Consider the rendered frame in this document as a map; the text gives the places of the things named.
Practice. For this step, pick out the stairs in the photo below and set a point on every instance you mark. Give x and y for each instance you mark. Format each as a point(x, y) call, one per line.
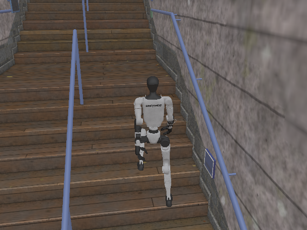
point(107, 191)
point(117, 30)

